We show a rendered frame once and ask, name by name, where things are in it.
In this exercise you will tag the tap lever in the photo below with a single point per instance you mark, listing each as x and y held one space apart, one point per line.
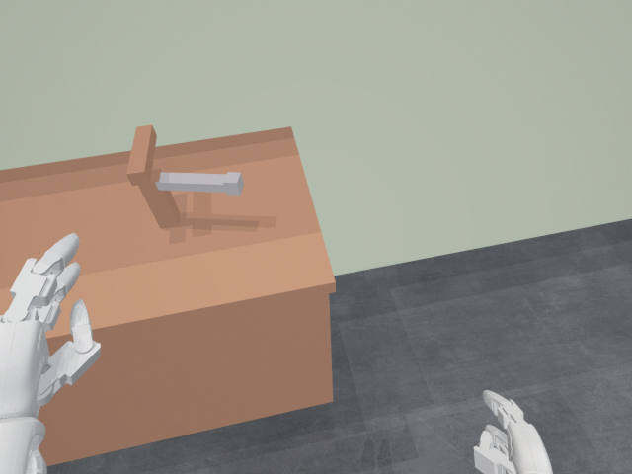
230 183

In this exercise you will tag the right robot hand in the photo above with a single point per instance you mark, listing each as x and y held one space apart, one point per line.
520 451

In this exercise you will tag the left robot hand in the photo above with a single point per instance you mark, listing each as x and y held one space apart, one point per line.
37 293

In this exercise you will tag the robot left forearm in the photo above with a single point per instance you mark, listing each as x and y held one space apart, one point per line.
20 439

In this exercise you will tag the counter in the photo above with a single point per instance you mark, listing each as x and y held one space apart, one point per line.
211 309

